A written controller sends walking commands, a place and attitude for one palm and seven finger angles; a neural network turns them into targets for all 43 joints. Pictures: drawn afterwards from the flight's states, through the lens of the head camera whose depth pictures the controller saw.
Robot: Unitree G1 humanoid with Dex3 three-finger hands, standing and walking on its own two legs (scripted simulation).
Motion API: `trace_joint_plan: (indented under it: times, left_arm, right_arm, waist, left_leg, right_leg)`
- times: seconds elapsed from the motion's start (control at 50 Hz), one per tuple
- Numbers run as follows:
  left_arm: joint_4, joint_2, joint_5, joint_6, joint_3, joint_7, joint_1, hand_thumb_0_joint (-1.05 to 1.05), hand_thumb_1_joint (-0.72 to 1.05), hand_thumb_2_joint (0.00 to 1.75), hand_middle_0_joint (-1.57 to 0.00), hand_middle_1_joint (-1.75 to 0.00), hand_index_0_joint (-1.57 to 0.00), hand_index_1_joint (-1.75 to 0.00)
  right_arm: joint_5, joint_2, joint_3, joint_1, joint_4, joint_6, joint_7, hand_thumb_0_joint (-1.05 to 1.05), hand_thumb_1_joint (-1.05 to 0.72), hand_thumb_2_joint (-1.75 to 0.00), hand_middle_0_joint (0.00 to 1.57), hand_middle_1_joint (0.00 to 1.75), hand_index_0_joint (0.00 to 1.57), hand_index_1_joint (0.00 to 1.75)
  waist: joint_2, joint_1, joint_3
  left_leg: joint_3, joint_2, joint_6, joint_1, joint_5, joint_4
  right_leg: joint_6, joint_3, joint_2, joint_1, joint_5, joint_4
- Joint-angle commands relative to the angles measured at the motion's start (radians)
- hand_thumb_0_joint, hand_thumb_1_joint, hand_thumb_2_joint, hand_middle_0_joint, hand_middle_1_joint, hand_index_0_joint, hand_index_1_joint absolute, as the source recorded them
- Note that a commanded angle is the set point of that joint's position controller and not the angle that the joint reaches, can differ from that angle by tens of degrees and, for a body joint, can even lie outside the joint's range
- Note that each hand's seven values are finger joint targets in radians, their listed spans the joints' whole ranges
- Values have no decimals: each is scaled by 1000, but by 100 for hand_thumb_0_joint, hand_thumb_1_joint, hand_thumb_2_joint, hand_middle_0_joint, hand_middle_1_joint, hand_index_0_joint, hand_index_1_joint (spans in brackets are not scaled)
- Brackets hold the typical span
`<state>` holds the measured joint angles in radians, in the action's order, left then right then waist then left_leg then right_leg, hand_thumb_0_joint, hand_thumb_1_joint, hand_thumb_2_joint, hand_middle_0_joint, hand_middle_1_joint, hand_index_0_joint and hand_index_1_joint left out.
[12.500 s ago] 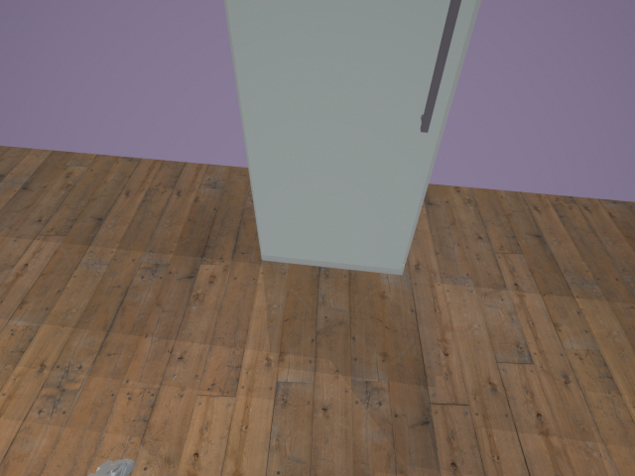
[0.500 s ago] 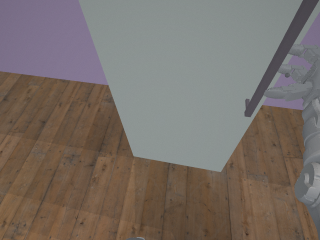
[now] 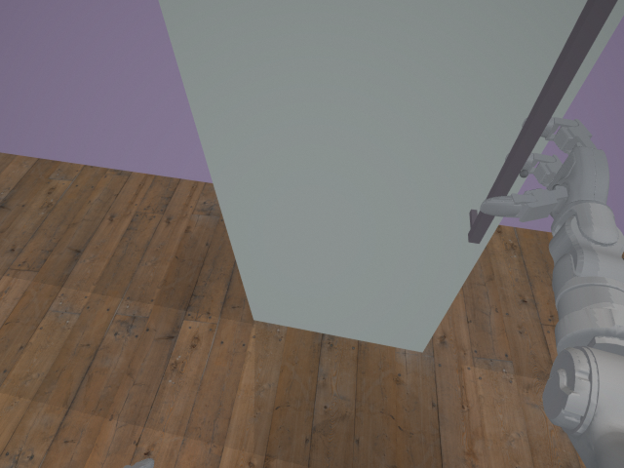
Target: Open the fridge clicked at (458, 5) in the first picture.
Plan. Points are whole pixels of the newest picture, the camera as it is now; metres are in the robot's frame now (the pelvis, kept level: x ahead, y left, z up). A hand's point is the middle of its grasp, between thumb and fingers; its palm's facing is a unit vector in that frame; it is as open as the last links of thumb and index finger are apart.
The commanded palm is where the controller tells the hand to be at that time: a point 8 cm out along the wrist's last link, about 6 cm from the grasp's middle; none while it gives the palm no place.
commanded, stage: slide the fingers in behind the handle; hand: right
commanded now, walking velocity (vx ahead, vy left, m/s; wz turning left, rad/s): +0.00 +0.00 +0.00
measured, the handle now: (534, 110) +0.53 -0.19 +0.20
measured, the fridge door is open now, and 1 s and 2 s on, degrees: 0 0 0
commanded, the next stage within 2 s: grip the handle and tug to test in 1.22 s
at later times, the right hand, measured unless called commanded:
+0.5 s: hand (513, 171) +0.47 -0.17 +0.15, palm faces +0.09 +1.00 +0.01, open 14.0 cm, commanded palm +0.44 -0.22 +0.14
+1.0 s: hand (502, 168) +0.48 -0.16 +0.15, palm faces +0.09 +1.00 +0.02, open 14.0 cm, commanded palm +0.45 -0.21 +0.14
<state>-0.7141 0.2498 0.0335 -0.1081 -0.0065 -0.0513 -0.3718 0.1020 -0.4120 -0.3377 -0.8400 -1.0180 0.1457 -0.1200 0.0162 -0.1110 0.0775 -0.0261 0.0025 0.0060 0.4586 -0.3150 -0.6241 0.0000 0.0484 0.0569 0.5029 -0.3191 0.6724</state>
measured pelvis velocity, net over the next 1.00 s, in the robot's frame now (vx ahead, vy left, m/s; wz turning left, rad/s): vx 0.00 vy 0.00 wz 0.00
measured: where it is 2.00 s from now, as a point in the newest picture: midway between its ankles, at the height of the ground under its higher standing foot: outside the picture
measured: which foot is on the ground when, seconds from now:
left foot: down 0.00-1.00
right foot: down 0.00-1.00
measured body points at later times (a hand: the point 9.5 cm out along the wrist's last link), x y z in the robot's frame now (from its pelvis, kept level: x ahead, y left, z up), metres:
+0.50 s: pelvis +0.00 +0.01 +0.00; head +0.04 +0.00 +0.45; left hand +0.04 +0.28 -0.11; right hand +0.46 -0.23 +0.15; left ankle -0.01 +0.13 -0.72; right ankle +0.01 -0.12 -0.72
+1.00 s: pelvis +0.00 +0.00 +0.00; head +0.04 +0.00 +0.45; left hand +0.03 +0.27 -0.11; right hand +0.47 -0.21 +0.15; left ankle -0.01 +0.13 -0.72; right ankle +0.01 -0.12 -0.72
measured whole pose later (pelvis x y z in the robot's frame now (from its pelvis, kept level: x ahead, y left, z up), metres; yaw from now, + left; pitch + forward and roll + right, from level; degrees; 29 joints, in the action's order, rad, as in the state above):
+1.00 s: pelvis +0.00 +0.00 +0.00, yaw +0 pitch +8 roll +1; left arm -0.74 0.25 0.02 -0.12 0.00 -0.04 -0.37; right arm 0.09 -0.36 -0.31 -0.88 -1.06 0.17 -0.06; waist 0.01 -0.11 0.07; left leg -0.02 0.00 0.01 0.46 -0.31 -0.62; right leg 0.00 0.05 0.05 0.50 -0.31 0.66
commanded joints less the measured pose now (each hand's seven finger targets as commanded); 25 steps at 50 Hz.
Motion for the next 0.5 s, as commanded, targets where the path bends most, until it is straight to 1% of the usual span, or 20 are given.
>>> trace_joint_plan:
  times: [0.0,0.02,0.04,0.08,0.1,0.12,0.16,0.2,0.22,0.24,0.28,0.3,0.32,0.34,0.36,0.38,0.4,0.42,0.46,0.48]
  left_arm:
    - [75,166,6,-31,62,-13,-70,0,90,90,-20,-30,-20,-30]
    - [77,162,7,-32,62,-11,-64,0,90,90,-20,-30,-20,-30]
    - [74,156,8,-34,60,-10,-59,0,90,90,-20,-30,-20,-30]
    - [70,166,9,-30,61,-11,-66,0,90,90,-20,-30,-20,-30]
    - [71,167,10,-28,58,-11,-58,0,90,90,-20,-30,-20,-30]
    - [69,165,12,-27,57,-12,-56,0,90,90,-20,-30,-20,-30]
    - [67,167,9,-28,55,-13,-58,0,90,90,-20,-30,-20,-30]
    - [67,169,6,-29,58,-14,-61,0,90,90,-20,-30,-20,-30]
    - [69,166,5,-29,57,-15,-61,0,90,90,-20,-30,-20,-30]
    - [70,158,5,-32,55,-12,-55,0,90,90,-20,-30,-20,-30]
    - [63,161,2,-35,59,-10,-65,0,90,90,-20,-30,-20,-30]
    - [62,167,2,-34,60,-10,-65,0,90,90,-20,-30,-20,-30]
    - [67,166,6,-32,60,-10,-60,0,90,90,-20,-30,-20,-30]
    - [67,162,5,-31,59,-10,-61,0,90,90,-20,-30,-20,-30]
    - [69,159,6,-32,59,-8,-58,0,90,90,-20,-30,-20,-30]
    - [69,162,4,-32,62,-7,-66,0,90,90,-20,-30,-20,-30]
    - [71,165,7,-30,62,-7,-60,0,90,90,-20,-30,-20,-30]
    - [71,165,6,-29,60,-8,-59,0,90,90,-20,-30,-20,-30]
    - [71,161,8,-29,60,-8,-58,0,90,90,-20,-30,-20,-30]
    - [69,162,6,-28,61,-8,-62,0,90,90,-20,-30,-20,-30]
  right_arm:
    - [13,-228,-2,-533,258,81,-2,0,50,-30,30,120,30,120]
    - [16,-207,13,-516,263,81,-6,0,50,-30,30,120,30,120]
    - [22,-160,45,-512,252,76,-11,0,50,-30,30,120,30,120]
    - [27,-197,10,-474,217,64,-9,0,50,-30,30,120,30,120]
    - [29,-184,20,-484,200,55,-10,0,50,-30,30,120,30,120]
    - [28,-186,21,-502,189,48,-9,0,50,-30,30,120,30,120]
    - [22,-195,22,-541,186,49,-5,0,50,-30,30,120,30,120]
    - [23,-237,-17,-551,199,66,4,0,50,-30,30,120,30,120]
    - [16,-242,-14,-549,216,76,4,0,50,-30,30,120,30,120]
    - [17,-195,20,-554,215,83,2,0,50,-30,30,120,30,120]
    - [15,-204,11,-544,211,97,3,0,50,-30,30,120,30,120]
    - [20,-228,-11,-533,202,97,2,0,50,-30,30,120,30,120]
    - [18,-231,-9,-523,206,94,-2,0,50,-30,30,120,30,120]
    - [18,-207,9,-529,212,92,-3,0,50,-30,30,120,30,120]
    - [19,-185,24,-522,220,88,-4,0,50,-30,30,120,30,120]
    - [20,-205,-2,-498,213,85,1,0,50,-30,30,120,30,120]
    - [25,-221,-15,-487,222,81,3,0,50,-30,30,120,30,120]
    - [26,-218,-14,-485,209,74,2,0,50,-30,30,120,30,120]
    - [23,-190,11,-497,216,71,4,0,50,-30,30,120,30,120]
    - [21,-200,2,-509,234,77,10,0,50,-30,30,120,30,120]
  waist:
    - [54,-7,345]
    - [79,-3,354]
    - [77,-11,336]
    - [12,-4,319]
    - [8,-5,302]
    - [13,-10,283]
    - [5,-16,275]
    - [-1,-9,315]
    - [25,-3,339]
    - [35,-11,324]
    - [22,-11,336]
    - [10,-4,352]
    - [37,2,355]
    - [36,-2,358]
    - [54,0,352]
    - [26,5,353]
    - [33,9,356]
    - [13,7,342]
    - [14,-2,317]
    - [7,-2,322]
  left_leg:
    - [7,34,-20,-86,326,65]
    - [5,33,-22,-88,334,63]
    - [2,34,-20,-75,334,67]
    - [1,35,-20,-95,333,72]
    - [1,30,-18,-90,323,74]
    - [4,28,-16,-84,306,80]
    - [6,27,-17,-80,291,84]
    - [15,25,-16,-106,317,81]
    - [16,24,-18,-114,324,75]
    - [15,26,-16,-104,327,75]
    - [14,29,-17,-106,335,72]
    - [15,27,-16,-120,340,70]
    - [17,26,-18,-124,343,70]
    - [13,27,-18,-126,355,67]
    - [10,29,-19,-119,351,68]
    - [10,30,-19,-131,361,69]
    - [14,28,-17,-135,362,73]
    - [12,29,-17,-141,360,74]
    - [11,30,-16,-124,335,82]
    - [11,31,-17,-129,338,82]
  right_leg:
    - [-16,-45,-26,-258,306,-62]
    - [-13,-43,-27,-268,321,-60]
    - [-13,-42,-27,-275,321,-58]
    - [-18,-42,-28,-243,306,-61]
    - [-17,-41,-30,-224,281,-69]
    - [-18,-37,-32,-211,252,-71]
    - [-20,-41,-34,-203,232,-75]
    - [-24,-37,-36,-207,248,-68]
    - [-22,-37,-37,-216,260,-67]
    - [-21,-34,-39,-219,261,-64]
    - [-22,-35,-37,-226,271,-57]
    - [-21,-37,-37,-218,268,-63]
    - [-21,-32,-38,-220,270,-63]
    - [-20,-34,-37,-228,286,-64]
    - [-18,-34,-38,-232,287,-64]
    - [-20,-34,-37,-228,298,-62]
    - [-21,-29,-38,-222,291,-65]
    - [-22,-29,-38,-208,280,-69]
    - [-22,-28,-37,-206,259,-74]
    - [-23,-30,-36,-214,267,-72]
